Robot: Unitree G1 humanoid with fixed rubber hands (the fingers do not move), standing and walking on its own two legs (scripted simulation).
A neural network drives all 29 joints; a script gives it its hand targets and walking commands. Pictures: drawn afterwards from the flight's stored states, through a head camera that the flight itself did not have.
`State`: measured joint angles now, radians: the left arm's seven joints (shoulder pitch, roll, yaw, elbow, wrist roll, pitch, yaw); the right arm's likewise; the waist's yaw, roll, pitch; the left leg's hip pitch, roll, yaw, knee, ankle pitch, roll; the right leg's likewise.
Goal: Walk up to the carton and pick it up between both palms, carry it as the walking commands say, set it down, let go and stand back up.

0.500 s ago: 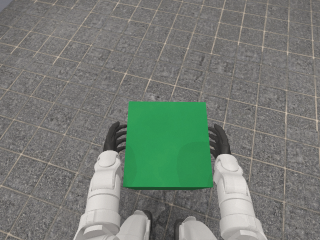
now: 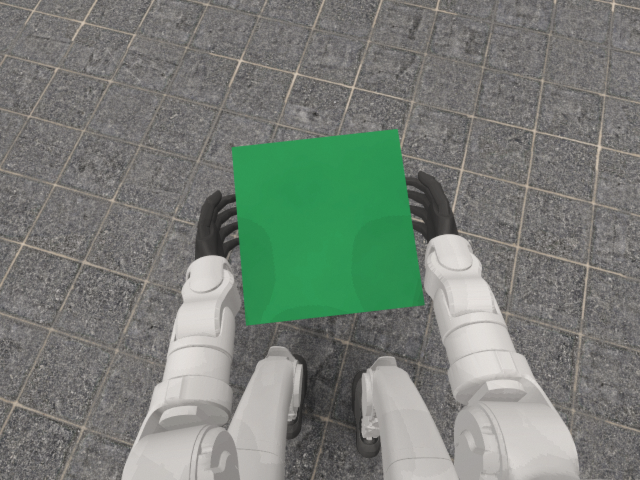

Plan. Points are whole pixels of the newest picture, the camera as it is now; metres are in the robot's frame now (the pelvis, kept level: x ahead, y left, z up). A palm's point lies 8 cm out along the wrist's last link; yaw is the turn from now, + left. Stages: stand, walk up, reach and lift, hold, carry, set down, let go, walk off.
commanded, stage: set down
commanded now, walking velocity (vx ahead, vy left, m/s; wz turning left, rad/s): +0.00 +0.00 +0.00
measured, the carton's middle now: (324, 241) +0.41 +0.03 -0.14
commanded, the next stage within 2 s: none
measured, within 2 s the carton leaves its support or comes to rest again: neither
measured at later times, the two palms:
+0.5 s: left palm (237, 256) +0.39 +0.16 -0.17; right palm (424, 235) +0.43 -0.13 -0.17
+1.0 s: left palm (249, 252) +0.42 +0.16 -0.27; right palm (408, 230) +0.47 -0.13 -0.27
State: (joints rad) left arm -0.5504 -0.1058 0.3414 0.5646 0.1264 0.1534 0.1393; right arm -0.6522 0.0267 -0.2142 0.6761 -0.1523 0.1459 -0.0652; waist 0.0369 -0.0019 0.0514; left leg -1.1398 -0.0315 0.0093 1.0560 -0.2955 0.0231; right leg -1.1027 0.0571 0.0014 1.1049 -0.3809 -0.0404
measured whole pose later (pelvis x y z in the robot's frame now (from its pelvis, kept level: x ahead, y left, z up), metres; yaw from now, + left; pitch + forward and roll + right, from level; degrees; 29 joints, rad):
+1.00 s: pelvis -0.05 +0.00 -0.11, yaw +0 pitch +26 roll +1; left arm -1.07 0.12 0.20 0.49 -0.16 0.25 0.32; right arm -1.25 -0.30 0.00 0.71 0.22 0.22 -0.18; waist 0.04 0.00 0.53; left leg -1.60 -0.03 0.03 1.49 -0.35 0.02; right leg -1.57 0.06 -0.01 1.56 -0.45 -0.04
